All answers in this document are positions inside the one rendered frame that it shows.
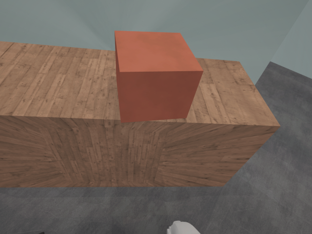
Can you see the pedestal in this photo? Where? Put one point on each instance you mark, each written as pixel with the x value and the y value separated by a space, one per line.
pixel 60 124

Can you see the right robot thigh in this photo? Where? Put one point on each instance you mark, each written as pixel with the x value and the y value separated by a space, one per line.
pixel 182 228

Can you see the carton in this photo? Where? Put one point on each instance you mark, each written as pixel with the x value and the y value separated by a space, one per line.
pixel 157 75

